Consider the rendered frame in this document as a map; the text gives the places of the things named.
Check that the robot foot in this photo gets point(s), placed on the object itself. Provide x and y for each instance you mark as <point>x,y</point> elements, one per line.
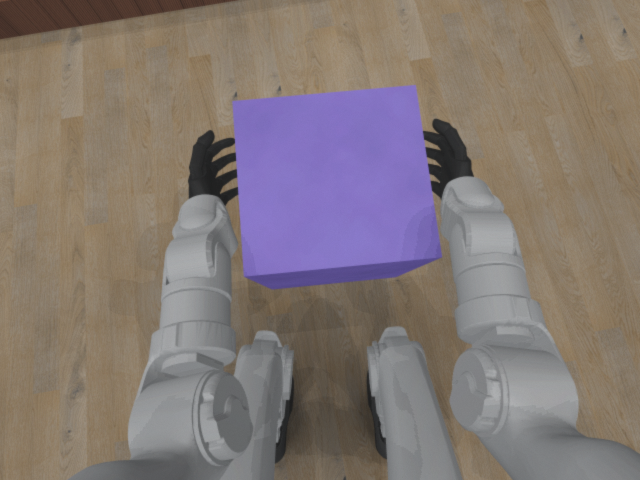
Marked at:
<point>380,442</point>
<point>281,445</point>

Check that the robot right upper arm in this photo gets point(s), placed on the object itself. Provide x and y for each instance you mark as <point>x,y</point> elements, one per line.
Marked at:
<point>522,405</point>

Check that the left robot foot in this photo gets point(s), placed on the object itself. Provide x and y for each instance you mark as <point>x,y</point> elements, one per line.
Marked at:
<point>281,445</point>

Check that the robot right forearm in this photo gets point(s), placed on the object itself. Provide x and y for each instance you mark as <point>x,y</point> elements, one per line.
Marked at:
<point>494,301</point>

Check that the robot left forearm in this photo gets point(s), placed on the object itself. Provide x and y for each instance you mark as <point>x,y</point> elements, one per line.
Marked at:
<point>195,333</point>

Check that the left robot hand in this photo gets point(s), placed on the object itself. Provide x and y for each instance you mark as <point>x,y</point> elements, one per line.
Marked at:
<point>202,178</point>

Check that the right robot hand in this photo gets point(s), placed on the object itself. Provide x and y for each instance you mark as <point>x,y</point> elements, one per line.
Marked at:
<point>452,157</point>

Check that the carton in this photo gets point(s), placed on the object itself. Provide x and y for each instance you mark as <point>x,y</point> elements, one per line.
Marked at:
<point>333,187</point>

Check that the right robot foot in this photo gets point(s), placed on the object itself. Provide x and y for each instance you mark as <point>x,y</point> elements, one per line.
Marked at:
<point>380,442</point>

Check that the robot left upper arm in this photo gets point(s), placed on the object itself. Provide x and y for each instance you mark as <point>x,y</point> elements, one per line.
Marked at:
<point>186,428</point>

